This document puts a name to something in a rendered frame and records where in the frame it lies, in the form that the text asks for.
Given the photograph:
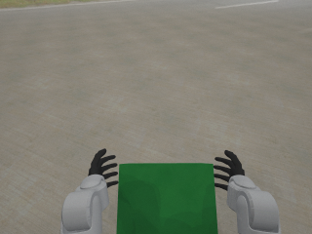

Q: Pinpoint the robot right hand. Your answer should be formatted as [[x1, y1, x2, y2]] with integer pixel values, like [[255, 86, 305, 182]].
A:
[[214, 150, 245, 191]]

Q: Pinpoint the robot left forearm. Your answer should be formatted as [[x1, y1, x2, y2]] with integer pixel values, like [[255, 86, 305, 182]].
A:
[[59, 175, 109, 234]]

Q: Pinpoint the robot right forearm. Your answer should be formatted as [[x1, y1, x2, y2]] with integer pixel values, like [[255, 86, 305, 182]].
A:
[[226, 175, 282, 234]]

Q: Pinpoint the robot left hand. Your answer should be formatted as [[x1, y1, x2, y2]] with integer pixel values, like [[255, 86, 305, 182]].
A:
[[88, 148, 119, 188]]

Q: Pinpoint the carton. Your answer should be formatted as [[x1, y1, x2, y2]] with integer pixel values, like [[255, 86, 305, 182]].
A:
[[116, 163, 218, 234]]

